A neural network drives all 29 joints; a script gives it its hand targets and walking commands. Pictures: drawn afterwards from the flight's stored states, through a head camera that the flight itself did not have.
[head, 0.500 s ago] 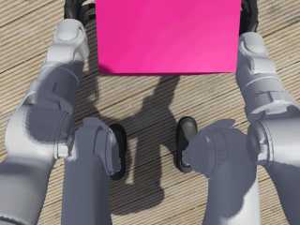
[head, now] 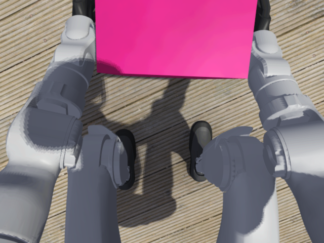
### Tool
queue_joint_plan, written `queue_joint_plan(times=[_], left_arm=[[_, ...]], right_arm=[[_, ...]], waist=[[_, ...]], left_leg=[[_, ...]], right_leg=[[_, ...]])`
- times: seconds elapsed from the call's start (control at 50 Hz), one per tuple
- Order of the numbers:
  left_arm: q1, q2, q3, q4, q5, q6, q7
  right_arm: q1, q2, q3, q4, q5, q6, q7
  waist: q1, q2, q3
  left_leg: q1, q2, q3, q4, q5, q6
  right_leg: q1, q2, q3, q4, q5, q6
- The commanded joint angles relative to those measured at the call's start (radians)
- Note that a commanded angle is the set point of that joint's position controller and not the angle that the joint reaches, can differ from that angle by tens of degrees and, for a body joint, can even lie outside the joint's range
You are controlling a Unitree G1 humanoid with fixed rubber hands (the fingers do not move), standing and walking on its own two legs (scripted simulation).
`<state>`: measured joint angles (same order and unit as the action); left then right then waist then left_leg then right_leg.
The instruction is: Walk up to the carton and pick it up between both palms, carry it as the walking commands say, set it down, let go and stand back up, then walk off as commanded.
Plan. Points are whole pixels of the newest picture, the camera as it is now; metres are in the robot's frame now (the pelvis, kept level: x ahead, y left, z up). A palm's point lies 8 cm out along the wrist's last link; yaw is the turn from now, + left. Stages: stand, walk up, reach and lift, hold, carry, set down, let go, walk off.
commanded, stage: reach and lift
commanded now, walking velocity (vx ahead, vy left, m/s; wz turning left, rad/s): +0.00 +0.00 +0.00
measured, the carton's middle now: (170, 28) +0.53 -0.01 -0.25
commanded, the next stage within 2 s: none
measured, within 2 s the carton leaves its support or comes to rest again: leaves its support in 0.48 s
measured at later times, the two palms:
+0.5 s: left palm (82, 14) +0.53 +0.16 -0.18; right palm (257, 21) +0.52 -0.18 -0.17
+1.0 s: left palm out of the picture +0.54 +0.16 -0.11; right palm (276, 12) +0.52 -0.18 -0.11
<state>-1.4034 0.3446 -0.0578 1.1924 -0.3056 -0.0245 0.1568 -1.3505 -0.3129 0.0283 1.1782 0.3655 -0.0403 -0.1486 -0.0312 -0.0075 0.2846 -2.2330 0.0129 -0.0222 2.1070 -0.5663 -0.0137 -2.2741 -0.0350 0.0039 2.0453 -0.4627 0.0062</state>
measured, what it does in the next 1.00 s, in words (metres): stands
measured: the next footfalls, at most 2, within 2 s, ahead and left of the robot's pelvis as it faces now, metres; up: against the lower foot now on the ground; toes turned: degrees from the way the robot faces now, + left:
none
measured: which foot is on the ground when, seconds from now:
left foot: down 0.00-1.00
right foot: down 0.00-1.00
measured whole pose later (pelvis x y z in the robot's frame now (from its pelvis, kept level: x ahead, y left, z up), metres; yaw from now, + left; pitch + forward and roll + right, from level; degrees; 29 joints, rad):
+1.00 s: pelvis -0.02 +0.00 +0.02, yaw +2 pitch +26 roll -1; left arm -1.41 0.29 0.22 0.84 -0.07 0.27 0.13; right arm -1.35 -0.28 -0.23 0.79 0.12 0.29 -0.12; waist -0.04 0.02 0.52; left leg -1.96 -0.03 -0.04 2.07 -0.56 -0.02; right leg -1.99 -0.01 0.03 2.02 -0.49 0.04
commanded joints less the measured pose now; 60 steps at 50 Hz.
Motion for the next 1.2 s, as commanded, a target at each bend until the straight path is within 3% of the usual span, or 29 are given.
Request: queue_joint_plan(times=[0.0,0.04,0.06,0.1,0.12,0.14,0.16,0.18,0.22,0.26,0.3,0.4,0.44,0.52,0.54,0.56,0.62,0.64,0.7,0.74,0.82,0.88,0.96,1.0,1.04,1.08,1.1,1.14,1.18], left_arm=[[-0.474,-0.446,-0.12,-0.173,0.019,-0.035,-0.102],[-0.522,-0.502,-0.12,-0.193,0.024,-0.031,-0.117],[-0.546,-0.601,-0.129,-0.193,0.005,-0.024,-0.136],[-0.63,-0.715,-0.155,-0.242,0.011,-0.01,-0.168],[-0.632,-0.712,-0.145,-0.257,0.043,-0.012,-0.168],[-0.613,-0.71,-0.136,-0.226,0.064,-0.001,-0.179],[-0.64,-0.727,-0.14,-0.248,0.045,0.003,-0.179],[-0.608,-0.801,-0.126,-0.237,0.041,0.012,-0.189],[-0.652,-0.814,-0.142,-0.261,0.057,0.029,-0.199],[-0.643,-0.83,-0.13,-0.313,0.036,0.03,-0.208],[-0.691,-0.854,-0.167,-0.324,0.051,0.057,-0.218],[-0.745,-0.78,-0.163,-0.439,0.023,0.091,-0.204],[-0.853,-0.803,-0.197,-0.564,-0.01,0.076,-0.213],[-0.878,-0.857,-0.212,-0.614,-0.014,0.111,-0.21],[-0.768,-0.86,-0.172,-0.422,0.035,0.131,-0.222],[-0.831,-0.877,-0.188,-0.556,-0.015,0.11,-0.22],[-0.712,-0.976,-0.186,-0.422,0.03,0.145,-0.245],[-0.742,-0.961,-0.168,-0.422,0.036,0.148,-0.262],[-0.79,-0.995,-0.189,-0.489,0.048,0.156,-0.259],[-0.704,-1.023,-0.145,-0.419,0.083,0.18,-0.275],[-0.726,-1.016,-0.118,-0.528,0.086,0.203,-0.276],[-0.72,-1.056,-0.148,-0.581,0.103,0.233,-0.285],[-0.751,-1.015,-0.145,-0.657,0.137,0.253,-0.29],[-0.688,-1.088,-0.146,-0.581,0.137,0.268,-0.309],[-0.764,-1.092,-0.196,-0.671,0.135,0.28,-0.318],[-0.722,-1.078,-0.166,-0.609,0.149,0.29,-0.318],[-0.684,-1.132,-0.152,-0.556,0.145,0.312,-0.327],[-0.708,-1.103,-0.163,-0.629,0.167,0.309,-0.329],[-0.699,-1.135,-0.184,-0.692,0.136,0.316,-0.322]], right_arm=[[-0.495,0.432,0.1,-0.225,-0.02,-0.024,0.092],[-0.595,0.529,0.14,-0.234,-0.018,-0.011,0.105],[-0.602,0.573,0.135,-0.257,-0.007,-0.015,0.122],[-0.635,0.669,0.133,-0.213,-0.032,0.005,0.151],[-0.612,0.726,0.107,-0.19,-0.034,0.011,0.155],[-0.622,0.734,0.116,-0.182,-0.055,0.015,0.163],[-0.736,0.696,0.126,-0.306,-0.007,0.009,0.177],[-0.725,0.724,0.157,-0.269,-0.025,0.01,0.17],[-0.728,0.715,0.101,-0.278,-0.032,0.022,0.18],[-0.662,0.783,0.12,-0.252,-0.054,0.042,0.189],[-0.71,0.783,0.096,-0.303,-0.059,0.055,0.196],[-0.86,0.756,0.165,-0.482,0.014,0.085,0.19],[-0.768,0.851,0.16,-0.436,-0.023,0.109,0.199],[-0.877,0.861,0.194,-0.585,0.007,0.128,0.212],[-0.924,0.871,0.168,-0.516,-0.001,0.126,0.214],[-0.925,0.865,0.184,-0.6,-0.017,0.126,0.216],[-0.792,0.868,0.118,-0.495,-0.084,0.143,0.226],[-0.737,0.904,0.097,-0.415,-0.126,0.171,0.238],[-0.757,0.933,0.093,-0.449,-0.099,0.175,0.258],[-0.826,0.931,0.073,-0.565,-0.146,0.186,0.256],[-0.871,0.977,0.155,-0.66,-0.101,0.222,0.269],[-0.83,0.997,0.149,-0.715,-0.122,0.238,0.282],[-0.851,1.029,0.187,-0.755,-0.115,0.271,0.277],[-0.737,1.058,0.144,-0.631,-0.164,0.291,0.288],[-0.747,1.019,0.119,-0.727,-0.18,0.288,0.299],[-0.802,1.035,0.143,-0.734,-0.169,0.297,0.31],[-0.797,0.997,0.123,-0.681,-0.202,0.311,0.316],[-0.746,1.028,0.117,-0.695,-0.193,0.315,0.332],[-0.802,1.023,0.167,-0.842,-0.199,0.323,0.334]], waist=[[0.029,0.043,-1.189],[0.048,-0.023,-1.199],[0.044,0.021,-1.22],[-0.004,0.007,-1.185],[0.03,0.057,-1.157],[0.026,-0.019,-1.15],[0.078,0.059,-1.25],[0.012,-0.017,-1.227],[0.017,0.104,-1.216],[-0.019,-0.007,-1.251],[-0.044,0.063,-1.336],[0.024,0.067,-1.694],[-0.05,0.013,-1.719],[0.005,0.062,-1.784],[0.025,0.071,-1.645],[-0.019,-0.013,-1.764],[-0.085,0.049,-1.61],[-0.097,-0.004,-1.537],[-0.081,0.11,-1.698],[-0.104,0.041,-1.675],[-0.011,0.002,-1.827],[-0.031,0.01,-1.878],[0.018,0.017,-1.979],[-0.046,-0.031,-1.845],[-0.078,0.086,-1.96],[-0.036,0.058,-1.909],[-0.084,0.055,-1.877],[-0.032,0.109,-1.932],[-0.082,0.024,-2.097]], left_leg=[[0.548,-0.111,0.033,-0.178,0.296,0.004],[0.492,-0.105,0.023,-0.164,0.311,0.006],[0.573,-0.118,0.022,-0.163,0.292,0.009],[0.527,-0.115,0.03,-0.164,0.254,0.009],[0.506,-0.119,0.052,-0.162,0.268,0.007],[0.46,-0.118,0.032,-0.158,0.243,0.015],[0.603,-0.124,0.039,-0.158,0.298,0.017],[0.532,-0.126,0.027,-0.149,0.265,0.018],[0.537,-0.128,0.047,-0.165,0.253,0.012],[0.549,-0.137,0.045,-0.15,0.247,0.02],[0.578,-0.129,0.041,-0.146,0.274,0.017],[0.767,-0.13,0.072,-0.162,0.254,0.009],[0.762,-0.131,0.06,-0.122,0.291,0.012],[0.838,-0.141,0.075,-0.161,0.335,0.008],[0.778,-0.131,0.075,-0.163,0.262,0.015],[0.792,-0.143,0.066,-0.138,0.329,0.024],[0.762,-0.149,0.06,-0.189,0.27,0.012],[0.701,-0.146,0.054,-0.185,0.209,0.013],[0.832,-0.14,0.066,-0.184,0.246,0.0],[0.747,-0.145,0.039,-0.208,0.225,0.024],[0.801,-0.157,0.081,-0.201,0.277,0.025],[0.81,-0.159,0.065,-0.217,0.293,0.027],[0.811,-0.161,0.104,-0.226,0.285,0.017],[0.766,-0.16,0.07,-0.245,0.241,0.021],[0.883,-0.161,0.084,-0.243,0.267,-0.001],[0.858,-0.16,0.067,-0.262,0.301,0.006],[0.856,-0.167,0.064,-0.28,0.204,0.008],[0.895,-0.166,0.065,-0.278,0.288,0.005],[0.98,-0.175,0.065,-0.272,0.353,0.003]], right_leg=[[0.643,0.113,-0.025,-0.099,0.263,0.014],[0.696,0.107,-0.032,-0.063,0.315,0.03],[0.663,0.117,-0.027,-0.07,0.24,0.025],[0.644,0.116,-0.046,-0.079,0.232,0.013],[0.62,0.131,-0.037,-0.078,0.258,0.016],[0.64,0.135,-0.041,-0.072,0.257,0.025],[0.606,0.129,-0.041,-0.045,0.256,0.017],[0.698,0.13,-0.042,-0.084,0.248,0.02],[0.59,0.135,-0.054,-0.065,0.217,0.003],[0.664,0.128,-0.064,-0.079,0.228,0.011],[0.662,0.128,-0.074,-0.048,0.268,0.006],[0.902,0.127,-0.07,-0.069,0.219,0.009],[0.955,0.127,-0.074,-0.048,0.292,0.016],[0.916,0.146,-0.074,-0.059,0.319,0.003],[0.88,0.125,-0.074,-0.076,0.235,0.014],[0.941,0.131,-0.08,-0.057,0.303,0.02],[0.837,0.139,-0.102,-0.096,0.236,0.007],[0.812,0.129,-0.104,-0.101,0.189,0.011],[0.835,0.122,-0.108,-0.096,0.211,0.001],[0.865,0.136,-0.115,-0.117,0.216,0.008],[0.963,0.139,-0.1,-0.126,0.245,0.019],[0.96,0.16,-0.106,-0.127,0.262,0.015],[1.095,0.157,-0.074,-0.167,0.284,0.026],[0.992,0.149,-0.09,-0.176,0.238,0.022],[1.001,0.16,-0.089,-0.192,0.271,0.01],[0.97,0.151,-0.088,-0.197,0.28,0.011],[0.968,0.144,-0.114,-0.204,0.163,0.013],[0.94,0.156,-0.106,-0.184,0.245,0.01],[1.022,0.168,-0.119,-0.215,0.311,0.008]])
